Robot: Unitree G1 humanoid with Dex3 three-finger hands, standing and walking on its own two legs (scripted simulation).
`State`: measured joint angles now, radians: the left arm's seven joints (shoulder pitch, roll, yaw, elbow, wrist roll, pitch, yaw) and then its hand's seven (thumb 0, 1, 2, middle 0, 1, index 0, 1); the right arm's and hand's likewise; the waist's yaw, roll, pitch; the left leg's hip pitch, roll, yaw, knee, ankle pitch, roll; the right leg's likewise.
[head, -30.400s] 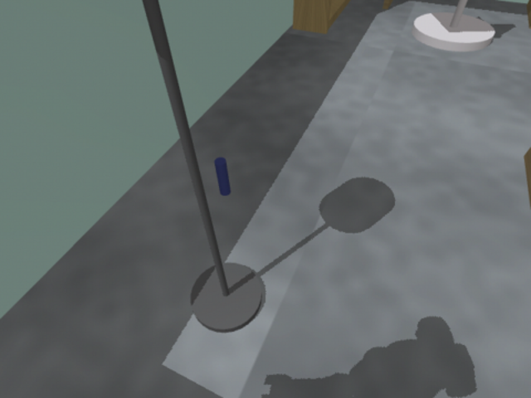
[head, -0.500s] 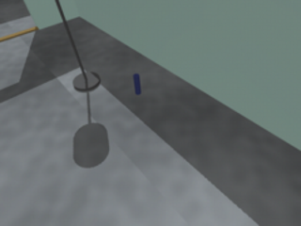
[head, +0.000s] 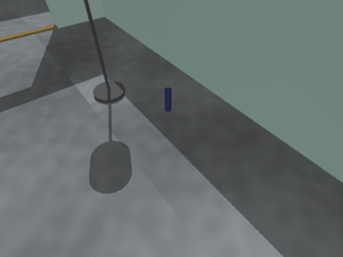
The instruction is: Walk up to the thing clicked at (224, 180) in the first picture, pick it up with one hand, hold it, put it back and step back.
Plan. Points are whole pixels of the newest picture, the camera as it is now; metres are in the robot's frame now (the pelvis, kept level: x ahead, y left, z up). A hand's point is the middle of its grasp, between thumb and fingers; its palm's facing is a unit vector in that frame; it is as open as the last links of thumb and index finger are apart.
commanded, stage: walk up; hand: left
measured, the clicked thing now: (168, 100) +1.39 +0.09 -0.66
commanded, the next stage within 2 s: none
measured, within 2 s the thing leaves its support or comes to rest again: neither
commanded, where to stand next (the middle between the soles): +1.04 -0.10 m, yaw -3 degrees
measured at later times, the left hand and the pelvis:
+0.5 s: hand (106, 184) +0.37 +0.25 -0.15, palm faces -0.18 -0.92 -0.35, open 7.3 cm; pelvis +0.23 -0.01 -0.02, yaw -5 degrees
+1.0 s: hand (114, 143) +0.55 +0.26 -0.18, palm faces -0.10 -0.94 -0.34, open 7.3 cm; pelvis +0.48 -0.01 -0.02, yaw -5 degrees
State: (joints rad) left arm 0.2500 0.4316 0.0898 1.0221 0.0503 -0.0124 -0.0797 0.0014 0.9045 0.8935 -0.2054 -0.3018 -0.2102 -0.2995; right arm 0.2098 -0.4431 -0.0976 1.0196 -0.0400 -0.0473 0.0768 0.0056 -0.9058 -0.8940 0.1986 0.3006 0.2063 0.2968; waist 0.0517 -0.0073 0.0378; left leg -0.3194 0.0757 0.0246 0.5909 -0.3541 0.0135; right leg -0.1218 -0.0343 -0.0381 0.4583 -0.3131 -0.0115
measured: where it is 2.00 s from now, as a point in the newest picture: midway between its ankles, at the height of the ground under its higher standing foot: (189, 164)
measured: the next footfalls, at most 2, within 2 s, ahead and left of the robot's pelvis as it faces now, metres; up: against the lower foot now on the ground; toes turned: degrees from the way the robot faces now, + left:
right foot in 0.48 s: +0.38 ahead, -0.15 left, +0.00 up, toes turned -9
left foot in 0.94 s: +0.63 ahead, +0.09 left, +0.00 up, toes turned +1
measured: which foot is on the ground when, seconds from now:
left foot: down 0.00-0.52, up 0.54-0.92, down 0.94-1.00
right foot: down 0.00-0.02, up 0.04-0.46, down 0.48-0.96, up 0.98-1.00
